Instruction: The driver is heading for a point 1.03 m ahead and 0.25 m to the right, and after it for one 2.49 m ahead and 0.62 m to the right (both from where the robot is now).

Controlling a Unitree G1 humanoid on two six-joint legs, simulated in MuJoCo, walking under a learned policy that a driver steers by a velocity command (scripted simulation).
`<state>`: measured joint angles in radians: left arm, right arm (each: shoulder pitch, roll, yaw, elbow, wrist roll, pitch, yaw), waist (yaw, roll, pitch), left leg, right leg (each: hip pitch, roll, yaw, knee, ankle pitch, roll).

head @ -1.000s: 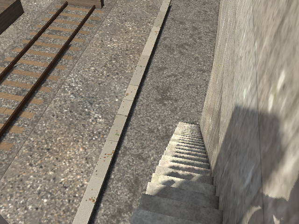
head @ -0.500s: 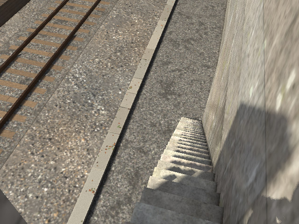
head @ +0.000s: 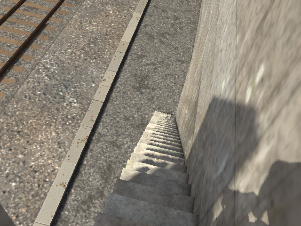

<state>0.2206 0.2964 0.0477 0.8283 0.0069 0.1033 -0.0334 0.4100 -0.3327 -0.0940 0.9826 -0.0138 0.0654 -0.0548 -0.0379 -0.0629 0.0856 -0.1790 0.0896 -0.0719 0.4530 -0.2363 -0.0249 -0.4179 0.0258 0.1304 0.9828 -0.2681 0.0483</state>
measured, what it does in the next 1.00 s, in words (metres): steps on the spot: right foot, then left foot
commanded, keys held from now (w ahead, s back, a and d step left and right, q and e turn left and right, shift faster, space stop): w+shift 0.46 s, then shift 0.54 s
